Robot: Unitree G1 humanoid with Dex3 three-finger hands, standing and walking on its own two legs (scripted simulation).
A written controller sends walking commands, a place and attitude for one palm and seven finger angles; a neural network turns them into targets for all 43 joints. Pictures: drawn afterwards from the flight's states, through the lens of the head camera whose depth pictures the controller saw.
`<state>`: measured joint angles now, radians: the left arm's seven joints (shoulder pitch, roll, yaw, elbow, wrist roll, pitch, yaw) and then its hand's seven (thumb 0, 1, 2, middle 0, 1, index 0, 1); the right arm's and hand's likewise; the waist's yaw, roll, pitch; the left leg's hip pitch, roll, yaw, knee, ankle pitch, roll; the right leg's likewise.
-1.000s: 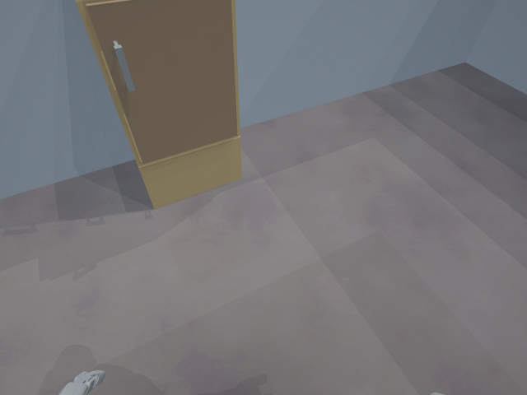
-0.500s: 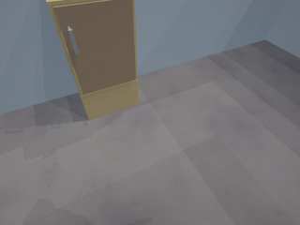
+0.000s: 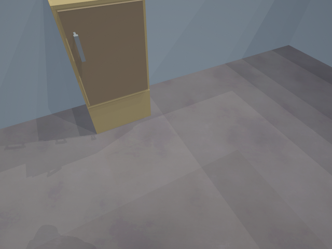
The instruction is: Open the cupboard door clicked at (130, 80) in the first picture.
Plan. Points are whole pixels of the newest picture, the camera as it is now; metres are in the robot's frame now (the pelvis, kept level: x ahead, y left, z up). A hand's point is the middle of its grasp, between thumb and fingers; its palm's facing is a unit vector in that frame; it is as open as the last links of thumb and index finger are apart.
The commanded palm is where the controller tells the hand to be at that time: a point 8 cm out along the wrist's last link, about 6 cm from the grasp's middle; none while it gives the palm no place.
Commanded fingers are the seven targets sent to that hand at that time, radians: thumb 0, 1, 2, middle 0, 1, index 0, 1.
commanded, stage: look at it before walking up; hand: left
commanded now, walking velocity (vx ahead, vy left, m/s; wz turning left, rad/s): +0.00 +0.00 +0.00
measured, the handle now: (79, 47) +1.04 +0.52 -0.04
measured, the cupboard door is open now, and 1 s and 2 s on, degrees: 0 0 0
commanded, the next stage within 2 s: walk to a spot facing it in 0.54 s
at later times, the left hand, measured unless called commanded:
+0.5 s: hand out of the picture +0.07 +0.25 -0.16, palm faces -0.03 -0.94 -0.34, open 7.4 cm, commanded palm none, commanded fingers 0.00 0.90 0.90 -0.20 -0.30 -0.20 -0.30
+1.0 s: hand out of the picture +0.07 +0.17 -0.19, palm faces -0.07 -0.97 -0.22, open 7.4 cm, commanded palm none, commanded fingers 0.00 0.90 0.90 -0.20 -0.30 -0.20 -0.30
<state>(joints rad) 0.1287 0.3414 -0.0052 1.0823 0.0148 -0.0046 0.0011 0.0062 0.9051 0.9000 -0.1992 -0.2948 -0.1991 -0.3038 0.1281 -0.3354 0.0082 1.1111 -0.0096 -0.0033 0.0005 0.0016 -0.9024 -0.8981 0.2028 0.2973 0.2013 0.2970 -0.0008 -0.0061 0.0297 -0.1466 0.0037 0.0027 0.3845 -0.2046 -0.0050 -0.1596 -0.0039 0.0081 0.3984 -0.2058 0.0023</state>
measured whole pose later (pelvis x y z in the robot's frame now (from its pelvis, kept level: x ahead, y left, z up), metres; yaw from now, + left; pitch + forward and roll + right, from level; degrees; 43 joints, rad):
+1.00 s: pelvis +0.07 -0.02 -0.02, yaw -5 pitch -1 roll +0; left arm 0.33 0.20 0.02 1.10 0.03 -0.01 -0.03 0.01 0.91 0.90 -0.20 -0.29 -0.20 -0.30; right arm 0.32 -0.22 -0.01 1.11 -0.02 -0.02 0.00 0.00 -0.90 -0.90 0.20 0.30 0.20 0.30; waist 0.00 0.02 0.01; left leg -0.14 0.07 0.08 0.61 -0.43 -0.02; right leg -0.22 0.01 -0.06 0.62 -0.35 -0.04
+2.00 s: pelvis +0.44 -0.05 -0.03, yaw -24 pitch +0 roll +0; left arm 0.10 0.16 0.05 0.95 0.04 -0.01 0.00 0.00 0.91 0.90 -0.19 -0.29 -0.19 -0.30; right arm 0.40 -0.13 -0.03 1.10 -0.02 -0.03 -0.02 0.00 -0.91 -0.90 0.20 0.30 0.20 0.30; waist -0.06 0.01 0.09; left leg -0.13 0.12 0.33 0.68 -0.48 0.00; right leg -0.40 -0.05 -0.14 0.63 -0.22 -0.04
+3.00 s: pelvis +0.44 -0.06 -0.02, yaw +10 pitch +0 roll +0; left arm 0.13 0.20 0.05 0.87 0.01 0.02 0.03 0.01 0.91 0.90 -0.20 -0.29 -0.20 -0.30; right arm 0.23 -0.25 -0.09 0.94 -0.02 0.07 0.01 0.00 -0.90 -0.90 0.20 0.30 0.20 0.30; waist -0.04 0.05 0.05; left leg -0.43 -0.10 -0.15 0.65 -0.30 -0.01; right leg -0.26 -0.01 -0.01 0.55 -0.28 0.02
